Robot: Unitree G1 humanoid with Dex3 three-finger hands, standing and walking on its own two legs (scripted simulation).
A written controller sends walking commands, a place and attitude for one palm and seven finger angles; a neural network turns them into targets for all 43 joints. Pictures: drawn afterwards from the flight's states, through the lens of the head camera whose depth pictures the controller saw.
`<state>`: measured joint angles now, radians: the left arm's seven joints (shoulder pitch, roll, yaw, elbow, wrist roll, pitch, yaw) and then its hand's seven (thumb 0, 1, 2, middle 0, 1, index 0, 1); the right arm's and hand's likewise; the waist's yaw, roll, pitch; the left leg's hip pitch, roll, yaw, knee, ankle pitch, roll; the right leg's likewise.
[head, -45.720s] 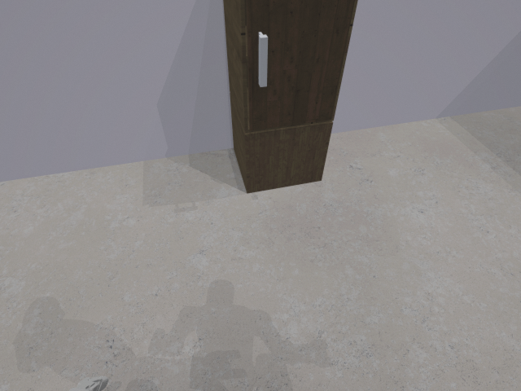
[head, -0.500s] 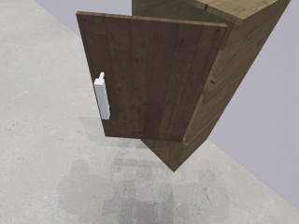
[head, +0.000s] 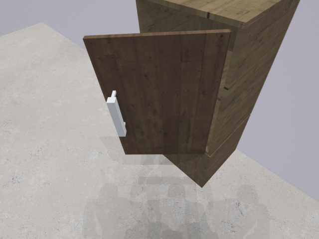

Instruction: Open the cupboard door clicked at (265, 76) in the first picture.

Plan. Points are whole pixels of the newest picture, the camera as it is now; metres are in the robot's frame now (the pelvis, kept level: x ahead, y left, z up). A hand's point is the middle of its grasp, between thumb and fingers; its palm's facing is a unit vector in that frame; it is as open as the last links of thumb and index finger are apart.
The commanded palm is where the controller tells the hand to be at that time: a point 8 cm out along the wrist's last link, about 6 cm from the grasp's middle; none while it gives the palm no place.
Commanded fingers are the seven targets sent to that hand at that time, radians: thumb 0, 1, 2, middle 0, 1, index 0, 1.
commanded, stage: look again from close up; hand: left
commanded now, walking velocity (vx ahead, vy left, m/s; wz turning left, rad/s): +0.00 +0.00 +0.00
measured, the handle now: (118, 114) +0.52 +0.19 -0.02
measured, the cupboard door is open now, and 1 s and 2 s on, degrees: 44 44 44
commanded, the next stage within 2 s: raise the hand with hooked fingers in 0.52 s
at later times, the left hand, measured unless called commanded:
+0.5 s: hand out of the picture +0.04 +0.15 -0.16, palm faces +0.03 -0.97 -0.23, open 7.3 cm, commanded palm none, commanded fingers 0.00 0.90 0.90 -0.20 -0.30 -0.20 -0.30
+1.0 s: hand (109, 220) +0.18 +0.15 -0.05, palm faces +0.02 -1.00 -0.01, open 8.3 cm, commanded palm +0.14 +0.22 -0.06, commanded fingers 0.00 0.43 0.70 -0.23 -0.60 -0.23 -0.60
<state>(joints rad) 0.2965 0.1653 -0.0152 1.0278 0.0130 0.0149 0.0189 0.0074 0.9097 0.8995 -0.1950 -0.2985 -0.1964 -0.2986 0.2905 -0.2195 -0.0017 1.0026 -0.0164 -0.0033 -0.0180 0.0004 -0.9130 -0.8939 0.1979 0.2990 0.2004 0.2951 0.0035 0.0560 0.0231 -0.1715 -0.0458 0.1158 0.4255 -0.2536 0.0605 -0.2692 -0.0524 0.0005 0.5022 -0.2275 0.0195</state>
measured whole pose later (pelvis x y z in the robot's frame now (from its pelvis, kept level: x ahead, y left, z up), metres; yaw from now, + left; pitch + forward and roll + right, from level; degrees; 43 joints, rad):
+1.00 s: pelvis -0.01 -0.04 -0.06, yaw +3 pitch +11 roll +2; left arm 0.36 0.18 0.17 0.29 -0.26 -0.61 -0.38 0.01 0.66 0.79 -0.21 -0.46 -0.21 -0.46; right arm 0.13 -0.29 -0.08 0.55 0.02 -0.28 0.00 0.01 -0.90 -0.89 0.20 0.30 0.20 0.30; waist 0.00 -0.06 -0.13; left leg -0.69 0.01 0.05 0.99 -0.48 0.00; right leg -0.76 -0.03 -0.06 1.02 -0.46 -0.04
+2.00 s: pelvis -0.01 +0.00 -0.07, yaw +4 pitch +13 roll -3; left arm 0.11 0.37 0.36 0.28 -0.34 -0.29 -0.45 -0.01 -0.45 0.32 -0.29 -1.17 -0.29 -1.17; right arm 0.25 -0.26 0.04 0.52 0.04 -0.22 -0.06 0.01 -0.90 -0.89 0.20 0.30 0.20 0.30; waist 0.01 0.03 -0.11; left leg -0.77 0.00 0.01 1.06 -0.51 0.05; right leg -0.77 -0.03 -0.10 0.98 -0.43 0.00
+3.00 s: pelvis -0.01 -0.02 -0.06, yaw +3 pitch +13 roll -2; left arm -0.08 0.40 0.41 0.47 -0.36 -0.33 -0.55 -0.01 -0.50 0.30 -0.30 -1.20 -0.30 -1.20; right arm 0.28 -0.28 0.04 0.55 0.03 -0.21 -0.08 0.01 -0.90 -0.89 0.20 0.30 0.20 0.30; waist -0.01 0.02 -0.10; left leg -0.76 0.01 0.01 1.02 -0.49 0.03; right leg -0.77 -0.02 -0.10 0.96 -0.42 -0.01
